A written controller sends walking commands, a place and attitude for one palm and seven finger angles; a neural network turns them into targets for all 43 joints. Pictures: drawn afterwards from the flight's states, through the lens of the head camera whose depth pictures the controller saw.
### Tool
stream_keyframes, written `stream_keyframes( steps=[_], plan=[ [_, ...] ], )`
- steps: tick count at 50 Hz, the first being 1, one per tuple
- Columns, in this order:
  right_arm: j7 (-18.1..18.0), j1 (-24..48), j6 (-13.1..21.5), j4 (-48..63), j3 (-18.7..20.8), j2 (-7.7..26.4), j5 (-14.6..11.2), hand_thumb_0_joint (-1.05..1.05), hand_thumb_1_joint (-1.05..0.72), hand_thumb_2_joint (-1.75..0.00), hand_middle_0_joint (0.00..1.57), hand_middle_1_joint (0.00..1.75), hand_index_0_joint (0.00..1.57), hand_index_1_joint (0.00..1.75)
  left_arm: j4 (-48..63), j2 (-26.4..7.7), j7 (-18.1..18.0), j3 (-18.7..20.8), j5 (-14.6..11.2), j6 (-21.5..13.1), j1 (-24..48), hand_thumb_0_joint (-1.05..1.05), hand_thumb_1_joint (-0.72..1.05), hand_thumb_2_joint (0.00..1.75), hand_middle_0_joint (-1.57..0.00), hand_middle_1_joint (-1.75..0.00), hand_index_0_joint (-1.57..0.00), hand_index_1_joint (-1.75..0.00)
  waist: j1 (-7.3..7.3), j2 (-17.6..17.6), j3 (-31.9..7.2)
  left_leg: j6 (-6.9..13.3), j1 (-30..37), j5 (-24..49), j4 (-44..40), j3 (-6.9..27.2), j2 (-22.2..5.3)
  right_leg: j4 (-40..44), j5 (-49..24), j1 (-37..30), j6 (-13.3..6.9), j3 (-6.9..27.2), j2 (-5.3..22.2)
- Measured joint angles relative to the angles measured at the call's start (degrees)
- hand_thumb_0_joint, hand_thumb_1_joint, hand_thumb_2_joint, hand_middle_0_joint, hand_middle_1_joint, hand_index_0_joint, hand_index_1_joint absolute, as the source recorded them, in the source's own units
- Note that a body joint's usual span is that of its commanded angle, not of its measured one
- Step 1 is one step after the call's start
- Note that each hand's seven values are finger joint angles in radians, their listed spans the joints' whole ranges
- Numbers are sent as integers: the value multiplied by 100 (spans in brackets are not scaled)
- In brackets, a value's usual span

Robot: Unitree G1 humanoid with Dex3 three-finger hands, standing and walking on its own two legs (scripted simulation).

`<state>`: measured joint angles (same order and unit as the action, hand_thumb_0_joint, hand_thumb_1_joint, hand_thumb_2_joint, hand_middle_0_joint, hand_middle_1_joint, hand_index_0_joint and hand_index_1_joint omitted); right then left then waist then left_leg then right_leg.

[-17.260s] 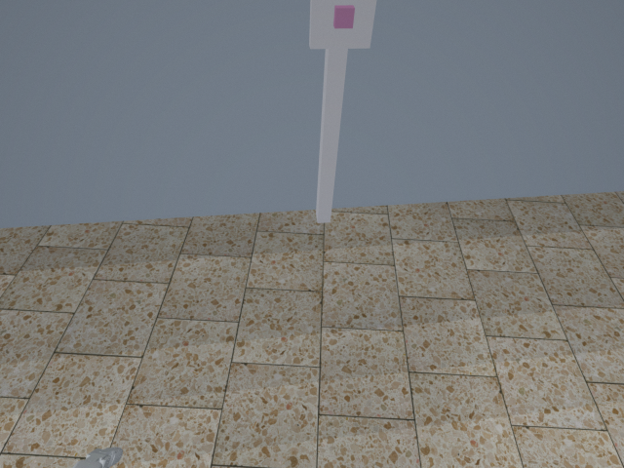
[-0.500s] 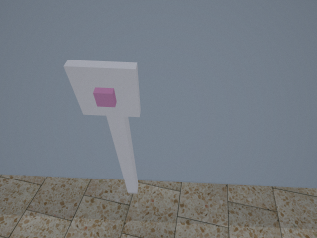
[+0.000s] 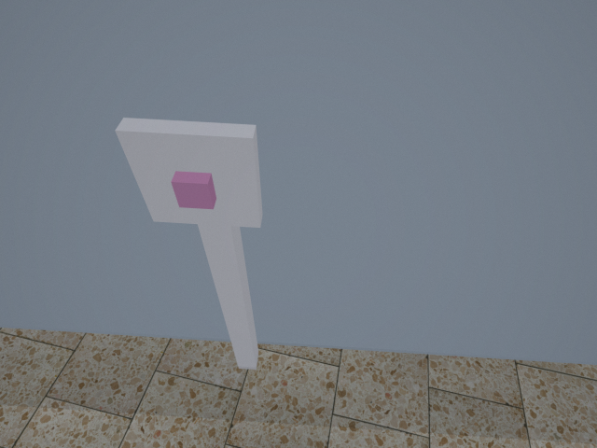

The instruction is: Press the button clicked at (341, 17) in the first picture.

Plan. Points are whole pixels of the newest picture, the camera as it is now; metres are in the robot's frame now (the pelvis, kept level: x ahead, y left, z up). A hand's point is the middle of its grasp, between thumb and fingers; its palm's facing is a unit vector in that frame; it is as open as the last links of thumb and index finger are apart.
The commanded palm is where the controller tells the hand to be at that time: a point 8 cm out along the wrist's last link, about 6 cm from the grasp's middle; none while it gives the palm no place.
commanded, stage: raise the hand and make a fist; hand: left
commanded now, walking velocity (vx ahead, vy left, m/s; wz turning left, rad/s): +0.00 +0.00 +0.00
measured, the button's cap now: (195, 188) +0.44 +0.18 +0.10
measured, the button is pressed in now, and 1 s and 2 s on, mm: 0 0 0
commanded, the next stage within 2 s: aim a knuckle at the button in 1.98 s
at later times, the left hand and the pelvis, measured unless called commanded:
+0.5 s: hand out of the picture +0.12 +0.17 -0.03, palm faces +0.14 -0.99 -0.04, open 4.7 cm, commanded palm +0.11 +0.22 -0.01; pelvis -0.04 -0.04 -0.07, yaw +3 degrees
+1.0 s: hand (144, 406) +0.16 +0.19 +0.03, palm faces +0.03 -1.00 -0.04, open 3.1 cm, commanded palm +0.13 +0.25 +0.04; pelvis -0.03 -0.01 -0.04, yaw +2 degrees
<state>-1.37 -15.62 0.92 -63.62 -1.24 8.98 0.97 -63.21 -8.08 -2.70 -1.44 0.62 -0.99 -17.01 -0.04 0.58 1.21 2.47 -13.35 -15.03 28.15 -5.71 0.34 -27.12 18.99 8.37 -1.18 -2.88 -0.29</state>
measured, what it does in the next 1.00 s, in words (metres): stands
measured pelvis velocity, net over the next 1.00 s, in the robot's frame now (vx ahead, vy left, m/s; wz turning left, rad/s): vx -0.03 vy -0.01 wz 0.03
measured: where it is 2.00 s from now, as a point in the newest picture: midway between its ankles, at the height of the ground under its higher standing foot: outside the picture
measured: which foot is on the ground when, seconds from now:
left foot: down 0.00-1.00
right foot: down 0.00-1.00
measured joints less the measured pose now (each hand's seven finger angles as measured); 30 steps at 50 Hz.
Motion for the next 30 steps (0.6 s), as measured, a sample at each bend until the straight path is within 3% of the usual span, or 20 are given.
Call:
stream_keyframes(
  steps=[1, 2, 4, 6, 8, 10, 14, 16, 19, 23, 27, 30],
  plan=[
    [-15, -75, 30, 257, 5, 28, -65, 1, -92, -90, 20, 30, 20, 30, 932, -34, -72, 57, -193, 451, -326, 2, 93, 90, -20, -30, -21, -30, 27, 7, 15, -10, -51, -34, 69, 20, -20, -12, -2, 24, -6, -19, -19],
    [-83, -209, 271, 530, -5, 50, -124, 1, -93, -90, 20, 30, 20, 30, 2112, -129, -164, 151, -355, 762, -736, 3, 95, 90, -20, -30, -21, -30, -2, 61, 3, -20, -50, -43, 62, 3, -2, -100, 28, 77, -22, -2, 1],
    [-191, -387, 815, 966, 59, 116, -242, 1, -92, -90, 20, 30, 20, 30, 3880, -314, -437, 174, -603, 566, -1305, 5, 97, 90, -22, -31, -22, -32, 4, 121, -138, -41, -102, -26, 38, -5, 91, -399, 161, 264, -35, -11, 103],
    [-224, -383, 1150, 1366, 152, 269, -284, 1, -92, -90, 20, 30, 20, 30, 5008, -364, -506, 214, -774, 290, -1356, 5, 97, 90, -24, -34, -24, -34, 88, 11, -253, -28, -299, -60, 227, 101, 158, -561, 321, 383, -28, -116, 172],
    [-208, -199, 1277, 1697, 227, 450, -223, 1, -92, -90, 20, 30, 20, 30, 5571, -305, -343, 350, -873, -213, -1113, 4, 96, 90, -26, -37, -27, -37, 179, -164, -434, -21, -676, -156, 569, 209, 130, -772, 383, 663, -32, -231, 156],
    [-146, 77, 1286, 2000, 302, 545, -157, 1, -92, -90, 20, 30, 20, 30, 5767, -225, 46, 534, -1007, -920, -832, 3, 95, 90, -30, -41, -30, -41, 201, -202, -670, -49, -1165, -280, 967, 210, 69, -1166, 490, 1156, -67, -235, 126],
    [60, 615, 1214, 2612, 472, 564, -133, 1, -91, -90, 20, 30, 20, 30, 5732, -100, 1333, 761, -1335, -2341, -596, 2, 93, 90, -38, -51, -39, -51, 143, -6, -974, -138, -2180, -614, 1921, 161, -89, -2183, 846, 2221, -182, -189, 40],
    [111, 789, 1147, 2941, 528, 583, -157, 1, -91, -90, 20, 30, 20, 30, 5723, -125, 1872, 806, -1388, -2689, -709, 1, 92, 90, -43, -56, -44, -56, 93, 84, -1008, -198, -2546, -766, 2342, 179, -154, -2610, 1015, 2586, -251, -205, 2],
    [67, 904, 996, 3350, 551, 598, -194, 1, -91, -90, 20, 30, 20, 30, 5854, -202, 2152, 880, -1505, -2619, -1084, 1, 91, 90, -52, -65, -52, -65, -8, 150, -1005, -239, -2858, -924, 2772, 249, -212, -3010, 1187, 2862, -318, -273, -37],
    [-72, 835, 888, 3593, 468, 559, -193, 1, -91, -90, 19, 30, 20, 30, 6145, -294, 1927, 1058, -1583, -2539, -1477, 1, 90, 90, -63, -76, -63, -76, -132, 84, -961, -288, -3083, -1012, 3090, 462, -263, -3181, 1269, 2953, -352, -478, -96],
    [-166, 686, 944, 3456, 236, 480, -195, 1, -91, -90, 19, 30, 20, 30, 6405, -449, 1958, 1152, -1682, -2769, -1280, 2, 90, 90, -74, -88, -74, -88, -200, -47, -889, -316, -3293, -1014, 3288, 676, -304, -3224, 1256, 3032, -391, -682, -158],
    [-194, 569, 955, 3242, 43, 386, -250, 1, -91, -90, 20, 30, 20, 30, 6405, -576, 2203, 1128, -1764, -2617, -882, 2, 90, 90, -82, -97, -82, -97, -171, -155, -807, -321, -3308, -966, 3276, 728, -324, -3160, 1190, 3015, -378, -727, -187]
  ],
)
